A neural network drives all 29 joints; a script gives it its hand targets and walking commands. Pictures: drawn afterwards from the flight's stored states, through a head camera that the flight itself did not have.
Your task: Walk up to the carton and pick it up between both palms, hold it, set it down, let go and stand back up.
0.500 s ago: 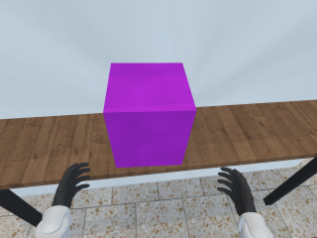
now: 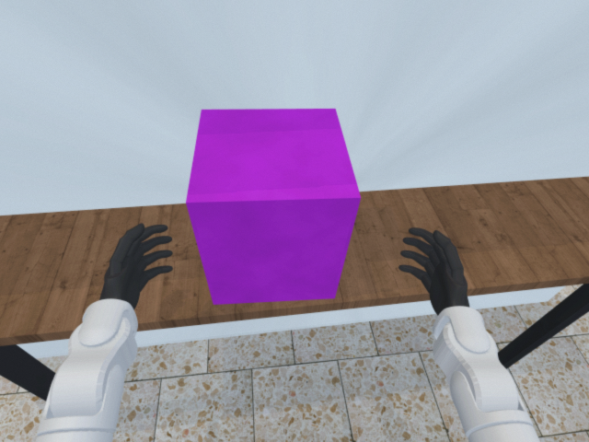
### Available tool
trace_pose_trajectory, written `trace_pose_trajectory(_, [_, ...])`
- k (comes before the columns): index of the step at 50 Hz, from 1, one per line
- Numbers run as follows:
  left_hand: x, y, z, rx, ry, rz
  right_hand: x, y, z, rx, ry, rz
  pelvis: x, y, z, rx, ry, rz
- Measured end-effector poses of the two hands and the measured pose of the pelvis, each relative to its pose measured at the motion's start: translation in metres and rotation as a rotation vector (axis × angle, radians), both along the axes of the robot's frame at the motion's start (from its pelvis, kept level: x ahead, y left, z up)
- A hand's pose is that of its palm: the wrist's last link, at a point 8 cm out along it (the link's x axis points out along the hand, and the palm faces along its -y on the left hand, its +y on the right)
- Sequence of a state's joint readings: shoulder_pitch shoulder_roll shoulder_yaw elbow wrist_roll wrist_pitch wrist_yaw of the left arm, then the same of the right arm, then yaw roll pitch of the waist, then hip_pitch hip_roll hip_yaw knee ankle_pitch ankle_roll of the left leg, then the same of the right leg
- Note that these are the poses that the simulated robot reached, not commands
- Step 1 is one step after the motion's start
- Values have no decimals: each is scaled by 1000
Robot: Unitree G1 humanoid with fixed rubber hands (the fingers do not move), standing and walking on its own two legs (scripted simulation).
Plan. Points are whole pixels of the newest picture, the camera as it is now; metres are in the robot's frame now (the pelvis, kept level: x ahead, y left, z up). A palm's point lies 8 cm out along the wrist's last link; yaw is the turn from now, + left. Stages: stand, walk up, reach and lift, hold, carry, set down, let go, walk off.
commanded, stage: reach and lift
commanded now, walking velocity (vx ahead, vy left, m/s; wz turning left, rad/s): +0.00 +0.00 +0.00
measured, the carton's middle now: (272, 209) +0.45 +0.05 +0.04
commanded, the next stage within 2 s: none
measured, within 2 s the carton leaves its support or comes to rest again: neither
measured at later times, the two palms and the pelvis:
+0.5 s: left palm (129, 217) +0.35 +0.22 +0.13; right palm (438, 218) +0.37 -0.18 +0.12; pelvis -0.01 -0.01 +0.00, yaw +0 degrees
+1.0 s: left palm (133, 149) +0.41 +0.22 +0.19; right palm (441, 152) +0.44 -0.18 +0.18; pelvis -0.01 -0.01 +0.00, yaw +1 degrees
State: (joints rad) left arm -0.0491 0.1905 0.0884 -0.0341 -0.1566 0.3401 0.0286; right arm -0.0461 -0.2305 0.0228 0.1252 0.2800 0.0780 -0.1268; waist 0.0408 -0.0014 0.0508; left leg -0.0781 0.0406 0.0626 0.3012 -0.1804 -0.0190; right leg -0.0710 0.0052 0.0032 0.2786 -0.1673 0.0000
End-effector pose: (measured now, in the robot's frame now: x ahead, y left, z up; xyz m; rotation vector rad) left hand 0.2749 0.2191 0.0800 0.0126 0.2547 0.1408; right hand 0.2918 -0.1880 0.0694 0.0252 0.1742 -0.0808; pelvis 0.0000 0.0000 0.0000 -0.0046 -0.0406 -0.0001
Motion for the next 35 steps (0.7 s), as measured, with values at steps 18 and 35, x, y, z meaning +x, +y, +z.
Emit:
trace_pose_trajectory(18, [55,-2,32,-3,36,19,61,10,34,7,33,27,-13,-5,-1,3,33,-5])
trace_pose_trajectory(35, [99,3,69,0,30,12,105,2,73,0,50,17,-8,-5,-1,-4,69,7])
